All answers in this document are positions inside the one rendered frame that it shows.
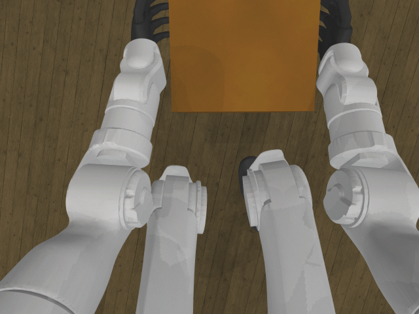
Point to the robot left forearm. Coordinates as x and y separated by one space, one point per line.
125 134

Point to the robot right upper arm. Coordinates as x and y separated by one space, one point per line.
378 209

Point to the robot right forearm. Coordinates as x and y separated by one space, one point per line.
353 114

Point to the left robot hand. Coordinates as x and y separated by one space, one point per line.
142 26

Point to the right robot thigh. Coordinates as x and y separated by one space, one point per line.
296 278

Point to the robot left upper arm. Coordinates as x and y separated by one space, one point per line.
68 273

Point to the right robot hand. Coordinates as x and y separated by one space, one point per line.
337 23

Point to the carton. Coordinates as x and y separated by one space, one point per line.
243 56

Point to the robot right foot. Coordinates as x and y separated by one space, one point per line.
242 171

